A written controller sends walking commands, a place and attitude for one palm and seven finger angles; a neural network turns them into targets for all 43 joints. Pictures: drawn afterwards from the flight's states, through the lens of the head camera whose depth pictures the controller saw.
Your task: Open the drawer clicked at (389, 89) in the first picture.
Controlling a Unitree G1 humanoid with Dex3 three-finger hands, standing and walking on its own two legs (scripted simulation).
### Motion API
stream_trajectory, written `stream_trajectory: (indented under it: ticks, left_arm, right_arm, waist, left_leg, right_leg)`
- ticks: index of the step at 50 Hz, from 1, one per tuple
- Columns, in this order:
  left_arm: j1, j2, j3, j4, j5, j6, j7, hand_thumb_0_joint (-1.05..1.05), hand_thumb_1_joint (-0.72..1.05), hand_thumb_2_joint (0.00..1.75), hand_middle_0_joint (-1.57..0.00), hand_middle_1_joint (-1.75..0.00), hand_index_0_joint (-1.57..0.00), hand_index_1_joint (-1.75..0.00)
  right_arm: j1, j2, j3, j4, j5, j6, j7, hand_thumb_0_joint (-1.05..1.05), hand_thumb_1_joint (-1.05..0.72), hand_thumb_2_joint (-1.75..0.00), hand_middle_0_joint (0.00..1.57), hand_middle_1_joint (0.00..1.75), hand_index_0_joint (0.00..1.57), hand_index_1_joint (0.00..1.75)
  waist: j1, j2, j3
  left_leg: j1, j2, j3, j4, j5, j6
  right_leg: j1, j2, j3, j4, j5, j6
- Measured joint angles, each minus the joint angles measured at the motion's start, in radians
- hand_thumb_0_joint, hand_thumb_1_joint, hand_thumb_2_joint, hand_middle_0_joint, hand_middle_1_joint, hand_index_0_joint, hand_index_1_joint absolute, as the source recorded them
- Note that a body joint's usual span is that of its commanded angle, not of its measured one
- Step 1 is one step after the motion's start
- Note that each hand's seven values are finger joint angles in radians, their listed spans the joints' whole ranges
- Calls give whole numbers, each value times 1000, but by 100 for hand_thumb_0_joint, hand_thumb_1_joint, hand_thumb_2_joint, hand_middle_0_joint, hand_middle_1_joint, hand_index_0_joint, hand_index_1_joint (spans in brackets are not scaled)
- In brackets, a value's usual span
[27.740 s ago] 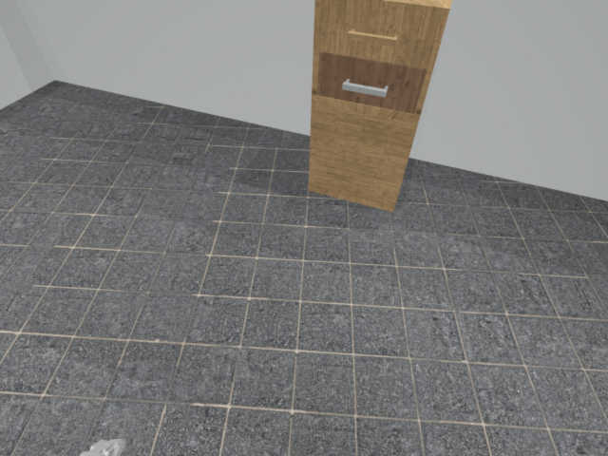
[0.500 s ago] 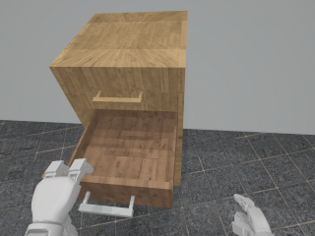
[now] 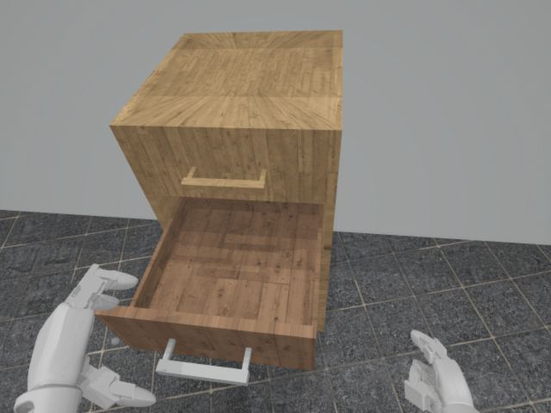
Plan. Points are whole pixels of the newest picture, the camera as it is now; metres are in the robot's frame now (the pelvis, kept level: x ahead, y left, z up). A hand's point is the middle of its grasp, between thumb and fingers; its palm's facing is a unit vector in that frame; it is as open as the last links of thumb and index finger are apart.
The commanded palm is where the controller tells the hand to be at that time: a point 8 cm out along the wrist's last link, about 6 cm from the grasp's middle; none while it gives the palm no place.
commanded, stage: draw the hand back to the body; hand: left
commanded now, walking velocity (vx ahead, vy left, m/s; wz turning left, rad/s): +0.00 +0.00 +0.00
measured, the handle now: (205, 360) +0.24 +0.17 -0.15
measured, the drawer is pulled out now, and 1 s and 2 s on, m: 0.29 0.29 0.29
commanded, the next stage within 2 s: step back with the hand held close in 0.90 s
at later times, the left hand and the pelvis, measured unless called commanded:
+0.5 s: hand (76, 309) +0.19 +0.23 +0.16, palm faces +0.35 -0.84 -0.41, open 10.3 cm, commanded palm +0.14 +0.28 +0.19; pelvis +0.02 +0.00 +0.02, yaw +1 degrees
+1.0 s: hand (76, 304) +0.19 +0.22 +0.17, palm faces +0.39 -0.82 -0.42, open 7.5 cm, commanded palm +0.14 +0.26 +0.20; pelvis +0.01 -0.02 +0.02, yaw +1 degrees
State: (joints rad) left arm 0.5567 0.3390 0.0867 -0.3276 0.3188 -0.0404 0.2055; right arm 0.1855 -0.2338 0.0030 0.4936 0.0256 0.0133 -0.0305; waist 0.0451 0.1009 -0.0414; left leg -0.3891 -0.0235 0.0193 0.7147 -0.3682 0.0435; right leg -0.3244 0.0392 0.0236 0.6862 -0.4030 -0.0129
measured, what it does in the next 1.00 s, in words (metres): stands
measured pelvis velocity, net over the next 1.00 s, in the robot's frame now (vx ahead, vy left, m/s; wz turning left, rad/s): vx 0.01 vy -0.02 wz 0.02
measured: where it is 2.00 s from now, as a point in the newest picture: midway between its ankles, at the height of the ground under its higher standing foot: outside the picture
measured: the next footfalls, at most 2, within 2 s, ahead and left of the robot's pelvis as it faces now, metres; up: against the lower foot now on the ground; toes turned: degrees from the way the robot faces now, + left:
left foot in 1.90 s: -0.04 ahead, +0.11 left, +0.00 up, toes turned +2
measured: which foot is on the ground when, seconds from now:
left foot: down 0.00-1.00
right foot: down 0.00-1.00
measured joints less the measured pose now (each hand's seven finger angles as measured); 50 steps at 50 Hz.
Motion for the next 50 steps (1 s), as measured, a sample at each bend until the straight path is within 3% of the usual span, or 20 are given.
stream_trajectory:
  ticks: [1,3,5,8,15,25,33,41,50]
  left_arm:
    - [8,-33,2,-10,-88,6,-10,-1,-45,32,-31,-118,-32,-118]
    - [28,-71,-6,-40,-203,9,-26,-1,-42,33,-31,-116,-31,-115]
    - [41,-74,-12,-73,-266,3,-37,-1,-38,35,-31,-113,-31,-113]
    - [45,-51,4,-116,-314,-9,-49,-1,-30,38,-30,-108,-30,-108]
    - [40,-12,102,-148,-358,-25,-68,-1,-8,48,-28,-94,-28,-93]
    - [53,-6,136,-180,-373,-11,-82,0,25,63,-26,-72,-26,-71]
    - [3,11,208,-180,-386,-29,-77,0,53,74,-24,-54,-24,-53]
    - [8,-19,182,-144,-389,-24,-93,1,78,85,-22,-38,-22,-37]
    - [23,-1,187,-168,-390,-30,-91,1,88,89,-21,-32,-21,-31]
  right_arm:
    - [15,8,10,-2,3,-18,-15,1,-90,-89,20,30,19,30]
    - [45,24,28,6,3,-52,-40,1,-90,-89,20,30,19,30]
    - [64,35,44,25,0,-83,-56,1,-90,-89,20,30,20,30]
    - [71,42,57,51,-1,-114,-65,1,-90,-89,20,30,20,30]
    - [32,25,43,85,-3,-139,-52,1,-90,-89,20,30,20,30]
    - [6,11,24,106,-3,-132,-51,1,-90,-89,20,30,20,30]
    - [-12,16,26,112,-4,-130,-53,1,-90,-89,20,30,20,30]
    - [-15,15,20,115,-7,-115,-47,1,-90,-89,20,30,20,30]
    - [-3,8,14,128,-7,-119,-53,1,-90,-89,20,30,20,30]
  waist:
    - [-5,-5,1]
    - [-12,-22,-3]
    - [-14,-38,-7]
    - [-17,-54,-4]
    - [-16,-35,20]
    - [7,-39,22]
    - [12,-38,24]
    - [6,-36,33]
    - [6,-31,35]
  left_leg:
    - [22,-4,0,-16,3,1]
    - [64,-11,-3,-47,10,2]
    - [97,-13,-10,-75,17,1]
    - [131,-13,-18,-107,27,-1]
    - [163,-14,-17,-169,58,0]
    - [190,-15,-22,-221,86,-3]
    - [212,-7,-26,-239,95,-13]
    - [221,3,-27,-256,106,-21]
    - [229,13,-32,-259,108,-31]
  right_leg:
    - [22,-4,1,-13,1,2]
    - [64,-11,-2,-43,5,4]
    - [102,-13,-7,-76,12,3]
    - [144,-12,-14,-122,28,2]
    - [179,-15,-11,-194,66,6]
    - [206,-16,-16,-241,89,3]
    - [227,-8,-19,-258,98,-7]
    - [233,1,-19,-272,110,-16]
    - [245,11,-23,-282,115,-26]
